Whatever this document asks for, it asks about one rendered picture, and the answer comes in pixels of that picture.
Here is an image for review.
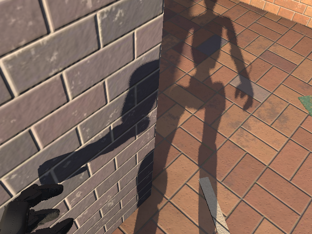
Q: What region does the robot left hand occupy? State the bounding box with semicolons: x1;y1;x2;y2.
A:
0;183;74;234

